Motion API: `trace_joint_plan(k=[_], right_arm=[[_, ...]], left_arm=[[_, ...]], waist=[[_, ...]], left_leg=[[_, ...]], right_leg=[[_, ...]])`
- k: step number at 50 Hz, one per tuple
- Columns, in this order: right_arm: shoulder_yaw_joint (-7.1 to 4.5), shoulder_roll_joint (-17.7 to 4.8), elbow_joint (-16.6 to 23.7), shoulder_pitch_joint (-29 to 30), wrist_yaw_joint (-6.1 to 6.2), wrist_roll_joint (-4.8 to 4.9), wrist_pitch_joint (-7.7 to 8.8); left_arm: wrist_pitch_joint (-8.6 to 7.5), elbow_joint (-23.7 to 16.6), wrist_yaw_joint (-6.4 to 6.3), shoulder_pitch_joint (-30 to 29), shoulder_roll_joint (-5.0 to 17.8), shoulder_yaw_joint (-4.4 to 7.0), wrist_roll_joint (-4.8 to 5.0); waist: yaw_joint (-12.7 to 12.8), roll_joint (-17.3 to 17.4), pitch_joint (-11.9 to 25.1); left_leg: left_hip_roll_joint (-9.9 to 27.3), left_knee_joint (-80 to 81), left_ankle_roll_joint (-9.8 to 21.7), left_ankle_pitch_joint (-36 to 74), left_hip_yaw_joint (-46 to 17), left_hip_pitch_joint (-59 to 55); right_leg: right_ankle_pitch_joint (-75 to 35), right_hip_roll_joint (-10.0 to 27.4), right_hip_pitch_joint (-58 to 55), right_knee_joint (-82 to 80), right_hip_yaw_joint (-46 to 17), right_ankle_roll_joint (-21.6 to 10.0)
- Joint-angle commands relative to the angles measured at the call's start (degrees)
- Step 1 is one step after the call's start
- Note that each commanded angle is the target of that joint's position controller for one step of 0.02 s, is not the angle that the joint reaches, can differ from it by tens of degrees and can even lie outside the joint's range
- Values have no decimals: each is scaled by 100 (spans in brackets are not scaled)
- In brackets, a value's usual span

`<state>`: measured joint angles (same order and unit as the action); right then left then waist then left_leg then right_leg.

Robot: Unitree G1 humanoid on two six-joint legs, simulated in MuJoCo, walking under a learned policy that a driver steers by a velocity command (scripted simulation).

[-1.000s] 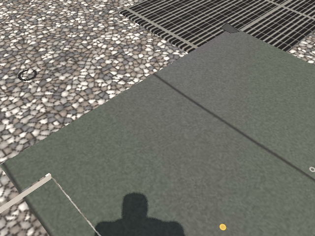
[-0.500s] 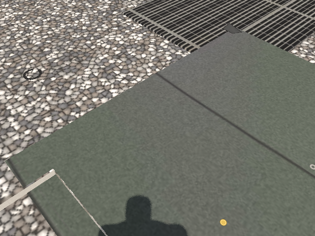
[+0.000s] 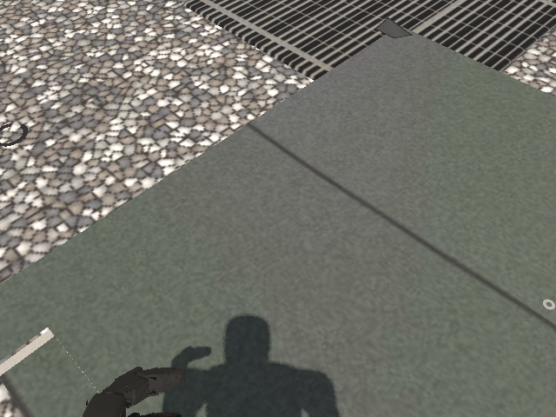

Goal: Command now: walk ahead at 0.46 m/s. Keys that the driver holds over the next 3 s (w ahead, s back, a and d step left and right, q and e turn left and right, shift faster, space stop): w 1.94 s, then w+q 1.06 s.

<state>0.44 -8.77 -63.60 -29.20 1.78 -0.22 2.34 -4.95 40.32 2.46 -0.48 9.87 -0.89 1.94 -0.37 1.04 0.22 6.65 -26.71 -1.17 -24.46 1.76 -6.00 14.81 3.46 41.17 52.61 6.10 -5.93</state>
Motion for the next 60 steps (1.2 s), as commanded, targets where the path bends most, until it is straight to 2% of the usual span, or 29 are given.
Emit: trace_joint_plan(k=[1,2,3,4,5,6,8,14,20,27,29,31,32,33,34,35,36,37,38,41,43,47,51,54,56,57,58,59,60], right_arm=[[-26,59,661,-196,-139,-18,288],[-169,-229,677,-25,-189,128,464],[-223,-370,916,516,-190,266,477],[-223,-436,1126,994,-131,239,424],[-292,-549,1227,1215,-82,220,345],[-310,-587,1281,1142,-94,180,250],[-347,-646,1259,1009,-108,208,147],[-402,-860,1463,2093,-199,81,99],[-384,-780,1781,3252,-299,126,237],[-262,-598,2209,4176,-557,184,384],[-335,-799,2208,3870,-592,170,422],[-541,-1254,1903,2598,-537,165,407],[-660,-1537,1621,1484,-456,124,380],[-802,-2087,1421,410,-364,-64,330],[-691,-1767,1340,442,-333,-60,312],[-594,-1400,1376,903,-317,21,298],[-515,-1120,1470,1418,-311,45,316],[-439,-917,1479,1757,-358,31,359],[-381,-738,1474,1933,-384,-9,404],[-408,-926,1311,1865,-398,9,453],[-458,-1153,1237,1725,-327,-8,465],[-498,-1345,1182,1387,-212,55,408],[-546,-1468,998,882,-193,155,331],[-592,-1533,961,896,-152,159,221],[-592,-1542,1024,1138,-128,138,144],[-515,-1345,1098,1126,-113,76,120],[-344,-765,1234,488,-144,9,193],[-281,-669,1146,323,-190,85,336],[-430,-1252,1224,809,-223,241,431]], left_arm=[[68,809,-20,2857,1862,623,-186],[-6,801,-23,2564,1383,512,-243],[-70,778,21,2012,1003,408,-208],[-143,807,60,1582,757,351,-157],[-202,915,72,1336,625,344,-234],[-222,1020,65,1260,474,316,-325],[-271,1220,-4,1539,476,327,-292],[-183,1402,-207,2208,857,357,-261],[-135,1494,-370,2777,981,336,-213],[107,1710,-374,3247,1061,401,-184],[119,1635,-384,3032,1245,456,-190],[176,1575,-385,2775,1373,499,-198],[151,1472,-365,2529,1358,476,-204],[48,1303,-283,2891,748,310,-283],[-140,1419,-207,3174,441,195,-155],[-275,1191,-182,2466,1078,381,53],[-327,986,-198,1910,1204,403,151],[-313,939,-246,1665,1148,423,90],[-235,941,-281,1706,1120,480,2],[-1,923,-300,1982,700,427,-59],[43,725,-319,1556,744,421,-127],[-9,452,-255,536,655,350,-156],[-41,252,-152,-164,742,339,-75],[-87,158,-49,-173,963,411,-84],[-105,431,-47,809,1246,577,-114],[-98,738,-94,1864,1570,725,-145],[-81,857,-129,2584,2190,859,-271],[-59,909,-94,2735,1992,802,-187],[-75,830,-98,2341,1603,688,-143]], waist=[[774,-2109,2144],[636,-1613,1679],[449,-1172,787],[271,-468,340],[78,-311,152],[-96,-524,177],[-184,-707,82],[-34,-263,-371],[348,-301,-474],[547,-512,-754],[251,-772,-428],[-447,-1050,371],[-982,-1061,1025],[-922,142,2116],[-700,945,2822],[-748,715,1954],[-572,430,1145],[-310,-67,616],[-68,-60,367],[264,198,10],[246,168,-187],[-71,166,-253],[-347,237,-346],[-167,318,-291],[411,353,261],[797,130,951],[644,-1151,1837],[637,-1893,2453],[670,-1302,1705]], left_leg=[[-1162,-4832,229,83,-908,3529],[-1173,-5836,323,121,-1568,4139],[-865,-5936,440,432,-1130,4514],[-448,-5622,584,948,-827,4425],[-151,-5205,692,1368,-763,4150],[8,-4995,795,1579,-790,3918],[77,-4716,845,1611,-723,3969],[123,-3326,454,2712,-416,5317],[-47,-1615,247,3555,-136,5395],[-405,-266,489,2711,263,5284],[-724,-193,700,2328,469,4455],[-1065,1,1002,2235,601,2814],[-626,-186,1294,2617,97,840],[1032,-439,2118,2408,-2210,-1780],[1874,536,2694,2059,-4555,-2501],[1479,788,2253,1855,-3690,-1773],[1254,964,1974,2127,-2641,-744],[1013,1216,1793,2566,-2026,232],[759,1395,1654,2722,-1554,867],[570,1844,1641,2863,-1043,1821],[517,1976,1647,3179,-767,2002],[176,1963,1332,3116,-235,1935],[489,1738,1248,2617,-383,1068],[824,1331,1076,2946,-531,439],[587,181,862,4402,-284,427],[254,-1168,678,4180,-24,1084],[-537,-3487,311,2010,213,3170],[-1057,-4724,202,-799,-473,4375],[-667,-5220,312,-634,-801,5048]], right_leg=[[1334,1614,-5315,-3205,-5051,-1095],[1367,1869,-4897,-3914,-5605,-1018],[1389,1837,-3957,-3776,-4527,-770],[1148,1607,-3139,-3754,-3518,-514],[777,1308,-2492,-3800,-2642,-357],[610,1032,-2278,-3898,-2077,-279],[298,908,-2398,-4319,-1720,-442],[-466,828,-3078,-4832,-1149,-448],[-1272,837,-3917,-4948,-759,-289],[-3248,1054,-5309,-4226,-475,-327],[-5244,1114,-5427,-3650,-443,-279],[-6753,979,-5413,-2166,-344,-110],[-6037,844,-4194,-885,-340,22],[-2864,-10,-1794,1475,-264,341],[1645,-850,-572,2953,-1259,414],[1461,-410,-57,3234,-1639,253],[982,-69,41,2973,-1398,188],[633,174,-139,2571,-1178,206],[390,364,-446,2206,-1140,221],[162,584,-766,1606,-1032,371],[-275,661,-459,989,-933,545],[-1754,452,-665,-992,-629,592],[-1928,259,-585,-1934,-603,528],[-1347,156,-704,-2233,-647,278],[-1116,-174,-2007,-2386,-360,45],[-1293,31,-3511,-2168,-580,-168],[-888,1469,-5736,-2299,-2855,-945],[-34,2018,-6454,-3444,-4991,-1471],[471,1833,-5964,-3529,-4430,-1164]])
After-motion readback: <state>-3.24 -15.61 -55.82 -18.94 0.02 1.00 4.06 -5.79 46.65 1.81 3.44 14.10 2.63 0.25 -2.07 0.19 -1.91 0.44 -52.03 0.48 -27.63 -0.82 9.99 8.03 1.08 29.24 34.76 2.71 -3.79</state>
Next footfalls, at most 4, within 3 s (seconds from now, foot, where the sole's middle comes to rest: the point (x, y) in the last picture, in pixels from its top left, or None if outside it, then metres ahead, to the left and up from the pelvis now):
0.64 left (268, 375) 0.56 0.06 -0.71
1.14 right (362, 262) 0.87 -0.19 -0.71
1.70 left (274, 180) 1.17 0.05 -0.71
2.22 right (343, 115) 1.47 -0.19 -0.71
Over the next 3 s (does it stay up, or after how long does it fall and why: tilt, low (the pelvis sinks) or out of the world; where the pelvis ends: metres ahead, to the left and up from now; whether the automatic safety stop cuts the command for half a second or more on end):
stays up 1.66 0.08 0.08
